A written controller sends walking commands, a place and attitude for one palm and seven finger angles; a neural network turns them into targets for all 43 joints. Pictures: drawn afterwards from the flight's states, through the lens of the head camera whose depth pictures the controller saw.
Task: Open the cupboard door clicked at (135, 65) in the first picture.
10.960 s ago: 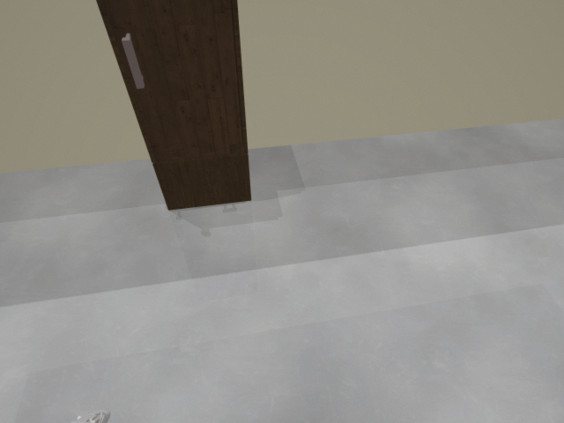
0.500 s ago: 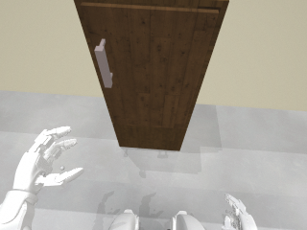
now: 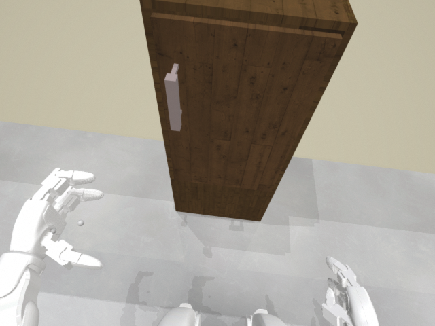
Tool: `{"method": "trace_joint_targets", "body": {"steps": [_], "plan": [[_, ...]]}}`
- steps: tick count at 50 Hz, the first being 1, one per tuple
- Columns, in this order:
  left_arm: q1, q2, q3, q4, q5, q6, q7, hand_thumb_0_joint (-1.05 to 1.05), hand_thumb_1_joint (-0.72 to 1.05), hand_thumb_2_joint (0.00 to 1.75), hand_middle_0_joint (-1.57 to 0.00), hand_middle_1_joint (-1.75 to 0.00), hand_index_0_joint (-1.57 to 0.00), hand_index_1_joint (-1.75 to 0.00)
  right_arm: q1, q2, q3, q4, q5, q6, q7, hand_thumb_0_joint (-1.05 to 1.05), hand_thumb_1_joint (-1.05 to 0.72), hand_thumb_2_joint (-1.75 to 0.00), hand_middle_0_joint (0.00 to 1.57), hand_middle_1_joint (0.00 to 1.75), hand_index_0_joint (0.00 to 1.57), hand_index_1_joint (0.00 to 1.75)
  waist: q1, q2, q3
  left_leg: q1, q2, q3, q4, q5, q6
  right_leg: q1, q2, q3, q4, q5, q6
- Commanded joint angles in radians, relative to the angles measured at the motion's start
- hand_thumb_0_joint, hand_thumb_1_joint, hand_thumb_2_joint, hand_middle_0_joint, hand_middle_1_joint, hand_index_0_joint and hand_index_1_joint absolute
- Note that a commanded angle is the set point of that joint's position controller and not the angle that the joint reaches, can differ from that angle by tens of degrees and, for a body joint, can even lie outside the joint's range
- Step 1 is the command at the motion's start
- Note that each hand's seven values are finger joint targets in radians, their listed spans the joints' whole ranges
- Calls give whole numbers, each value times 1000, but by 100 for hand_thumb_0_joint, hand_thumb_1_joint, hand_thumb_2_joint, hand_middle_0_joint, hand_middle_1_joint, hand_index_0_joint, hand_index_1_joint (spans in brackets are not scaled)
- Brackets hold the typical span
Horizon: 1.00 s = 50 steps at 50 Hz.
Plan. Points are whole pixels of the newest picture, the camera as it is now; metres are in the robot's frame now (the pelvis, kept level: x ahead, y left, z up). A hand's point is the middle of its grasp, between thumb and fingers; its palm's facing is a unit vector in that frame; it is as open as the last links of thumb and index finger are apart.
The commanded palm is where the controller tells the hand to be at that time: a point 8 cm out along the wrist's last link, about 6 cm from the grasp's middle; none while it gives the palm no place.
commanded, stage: raise the hand with hooked fingers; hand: left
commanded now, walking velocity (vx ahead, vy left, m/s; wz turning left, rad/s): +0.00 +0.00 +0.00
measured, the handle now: (175, 98) +0.58 +0.15 +0.04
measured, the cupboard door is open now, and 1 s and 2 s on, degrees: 0 0 0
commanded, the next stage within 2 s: move the hooked fingers beside the handle in 0.78 s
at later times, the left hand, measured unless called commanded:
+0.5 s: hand (71, 202) +0.29 +0.27 +0.06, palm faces -0.03 -1.00 -0.04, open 14.0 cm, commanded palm +0.27 +0.31 +0.06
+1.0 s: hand (82, 200) +0.30 +0.25 +0.06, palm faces -0.01 -1.00 -0.03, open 14.0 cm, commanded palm +0.29 +0.30 +0.06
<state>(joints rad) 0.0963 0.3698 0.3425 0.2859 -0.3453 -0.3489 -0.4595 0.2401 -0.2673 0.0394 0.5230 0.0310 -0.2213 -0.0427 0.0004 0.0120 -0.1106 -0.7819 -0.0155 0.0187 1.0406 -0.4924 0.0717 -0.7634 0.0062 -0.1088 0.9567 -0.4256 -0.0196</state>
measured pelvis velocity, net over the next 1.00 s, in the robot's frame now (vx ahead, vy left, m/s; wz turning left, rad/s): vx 0.00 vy -0.02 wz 0.00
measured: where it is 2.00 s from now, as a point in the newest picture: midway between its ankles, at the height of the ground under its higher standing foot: outside the picture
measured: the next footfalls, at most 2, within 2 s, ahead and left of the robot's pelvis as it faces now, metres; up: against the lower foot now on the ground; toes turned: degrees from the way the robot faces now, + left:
none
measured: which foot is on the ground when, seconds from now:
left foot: down 0.00-1.00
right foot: down 0.00-1.00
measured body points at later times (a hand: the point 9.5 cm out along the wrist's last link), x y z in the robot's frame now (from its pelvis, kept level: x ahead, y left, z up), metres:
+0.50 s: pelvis +0.00 +0.00 +0.01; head +0.07 +0.01 +0.45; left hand +0.29 +0.32 +0.07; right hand +0.14 -0.26 -0.07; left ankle +0.01 +0.07 -0.67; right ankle +0.03 -0.12 -0.67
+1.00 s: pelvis +0.00 -0.02 +0.01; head +0.07 +0.00 +0.45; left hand +0.29 +0.31 +0.06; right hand +0.16 -0.26 -0.07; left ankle +0.01 +0.07 -0.67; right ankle +0.03 -0.12 -0.67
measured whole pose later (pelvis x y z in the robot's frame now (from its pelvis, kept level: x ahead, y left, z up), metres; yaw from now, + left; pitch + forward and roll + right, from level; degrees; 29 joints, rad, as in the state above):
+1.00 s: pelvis +0.00 -0.02 +0.01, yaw +0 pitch +13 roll -3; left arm -0.08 0.42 0.42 0.51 -0.36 -0.34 -0.55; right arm 0.27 -0.28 0.05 0.56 0.04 -0.20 -0.06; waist -0.01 0.02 -0.10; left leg -0.76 0.00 0.01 1.00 -0.48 0.05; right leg -0.75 0.02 -0.11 0.93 -0.42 -0.04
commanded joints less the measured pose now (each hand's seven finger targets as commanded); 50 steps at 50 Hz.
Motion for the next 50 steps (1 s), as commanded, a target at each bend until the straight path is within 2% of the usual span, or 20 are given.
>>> {"method": "trace_joint_targets", "body": {"steps": [1,7,12,14,16,19,22,25,27,29,30,32,35,36,38,40,44,47,48,50], "plan": [[-173,214,101,-170,-24,-46,-18,0,-50,30,-30,-120,-30,-120,18,-165,-71,-118,8,-33,-17,0,-90,-90,20,30,20,30,-11,114,-239,240,38,-131,-215,388,-105,88,29,25,-88,153,-19],[-248,266,139,-92,-37,-32,-57,0,-50,30,-30,-120,-30,-120,24,-174,-64,-115,7,-23,-22,0,-90,-90,20,30,20,30,-11,96,-240,243,36,-134,-224,387,-107,104,35,27,-98,156,-26],[-313,309,159,-69,-38,-36,-85,0,-50,30,-30,-120,-30,-120,29,-180,-63,-105,7,-23,-23,0,-90,-90,20,30,20,30,-13,132,-254,273,36,-139,-232,390,-107,105,35,33,-112,149,-29],[-315,331,180,-45,-43,-36,-96,0,-50,30,-30,-120,-30,-120,38,-180,-64,-103,9,-21,-24,0,-90,-90,20,30,20,30,-12,104,-266,268,35,-129,-235,394,-99,129,34,38,-124,161,-26],[-287,290,153,-20,-50,-32,-107,0,-50,30,-30,-120,-30,-120,35,-177,-63,-105,11,-24,-21,0,-90,-90,20,30,20,30,-11,104,-248,259,35,-126,-239,388,-95,128,31,37,-130,162,-24],[-275,303,164,-16,-53,-31,-113,0,-50,30,-30,-120,-30,-120,46,-182,-69,-108,10,-24,-14,0,-90,-90,20,30,20,30,-8,86,-265,246,30,-117,-231,406,-89,149,32,42,-129,187,-24],[-280,327,181,-38,-51,-43,-99,0,-50,30,-30,-120,-30,-120,50,-183,-70,-109,4,-25,-9,0,-90,-90,20,30,20,30,-6,104,-266,243,29,-112,-224,427,-89,157,34,44,-124,203,-27],[-271,314,182,-28,-56,-53,-91,0,-50,30,-30,-120,-30,-120,46,-177,-70,-111,8,-22,-7,0,-90,-90,20,30,20,30,-10,82,-249,206,25,-98,-228,357,-78,168,31,52,-134,179,-22],[-290,330,191,-26,-54,-58,-85,0,-50,30,-30,-120,-30,-120,44,-177,-67,-109,6,-22,-11,0,-90,-90,20,30,20,30,-9,99,-233,185,20,-88,-223,333,-69,174,30,62,-136,175,-26],[-286,315,181,-26,-52,-58,-85,0,-50,30,-30,-120,-30,-120,41,-171,-65,-110,9,-20,-13,0,-90,-90,20,30,20,30,-12,98,-242,182,19,-84,-226,313,-63,184,26,67,-142,169,-21],[-289,323,182,-38,-49,-61,-85,0,-50,30,-30,-120,-30,-120,38,-171,-65,-112,9,-22,-13,0,-90,-90,20,30,20,30,-10,115,-251,185,18,-83,-226,310,-63,190,25,71,-144,167,-22],[-283,339,195,-52,-50,-67,-80,0,-50,30,-30,-120,-30,-120,42,-172,-66,-109,7,-24,-15,0,-90,-90,20,30,20,30,-11,96,-268,190,20,-81,-215,338,-58,206,28,75,-140,197,-23],[-282,314,182,-31,-57,-65,-87,0,-50,30,-30,-120,-30,-120,34,-165,-61,-106,10,-24,-17,0,-90,-90,20,30,20,30,-16,90,-252,165,18,-72,-213,308,-54,210,23,83,-147,187,-17],[-280,308,181,-16,-59,-61,-86,0,-50,30,-30,-120,-30,-120,33,-166,-61,-106,11,-22,-19,0,-90,-90,20,30,20,30,-19,65,-236,152,18,-73,-213,297,-52,205,23,82,-150,181,-16],[-295,312,177,-7,-55,-58,-91,0,-50,30,-30,-120,-30,-120,32,-166,-58,-105,12,-22,-21,0,-90,-90,20,30,20,30,-19,85,-227,144,17,-69,-209,293,-51,205,21,87,-148,182,-18],[-300,315,177,-19,-52,-57,-92,0,-50,30,-30,-120,-30,-120,29,-164,-59,-106,12,-23,-22,0,-90,-90,20,30,20,30,-17,95,-251,152,16,-67,-207,293,-49,212,18,91,-149,183,-16],[-296,314,183,-10,-58,-56,-98,0,-50,30,-30,-120,-30,-120,30,-163,-57,-108,11,-22,-23,0,-90,-90,20,30,20,30,-17,60,-262,138,15,-64,-195,301,-46,229,19,98,-145,201,-13],[-429,312,153,-10,-46,-64,-94,0,-50,30,-30,-120,-30,-120,30,-166,-54,-90,10,-23,-32,0,-90,-90,20,30,20,30,-38,101,-240,149,19,-73,-188,287,-48,175,22,92,-133,181,-18],[-463,307,144,9,-43,-62,-92,0,-50,30,-30,-120,-30,-120,35,-165,-53,-82,11,-22,-34,0,-90,-90,20,30,20,30,-48,85,-247,149,19,-73,-187,271,-46,168,21,95,-138,169,-14],[-498,293,118,36,-30,-62,-92,0,-50,30,-30,-120,-30,-120,41,-167,-53,-75,13,-23,-39,0,-90,-90,20,30,20,30,-48,101,-254,161,20,-80,-190,274,-50,153,18,88,-131,166,-16]]}}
